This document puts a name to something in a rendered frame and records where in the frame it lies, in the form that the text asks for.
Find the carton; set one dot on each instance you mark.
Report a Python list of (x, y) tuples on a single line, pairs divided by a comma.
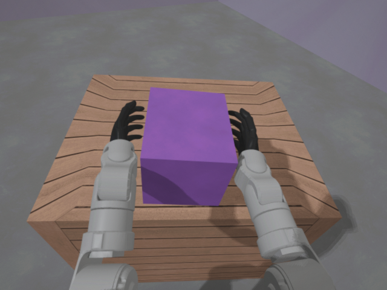
[(188, 154)]

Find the right robot hand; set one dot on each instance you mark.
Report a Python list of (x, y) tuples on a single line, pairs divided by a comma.
[(247, 136)]

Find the right robot forearm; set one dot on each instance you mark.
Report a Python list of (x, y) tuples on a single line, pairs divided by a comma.
[(279, 238)]

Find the left robot upper arm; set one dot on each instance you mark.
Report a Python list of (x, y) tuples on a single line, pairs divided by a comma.
[(106, 276)]

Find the right robot upper arm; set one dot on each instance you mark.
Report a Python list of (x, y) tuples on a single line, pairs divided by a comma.
[(305, 274)]

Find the left robot forearm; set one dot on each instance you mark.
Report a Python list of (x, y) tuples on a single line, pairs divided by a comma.
[(113, 202)]

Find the pedestal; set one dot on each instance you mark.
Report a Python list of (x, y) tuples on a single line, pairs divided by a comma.
[(180, 242)]

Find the left robot hand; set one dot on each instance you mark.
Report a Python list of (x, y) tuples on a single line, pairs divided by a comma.
[(121, 129)]

